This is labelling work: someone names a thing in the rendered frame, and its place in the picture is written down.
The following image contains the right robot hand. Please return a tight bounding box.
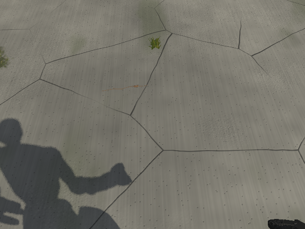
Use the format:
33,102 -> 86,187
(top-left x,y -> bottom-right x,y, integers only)
268,219 -> 305,229

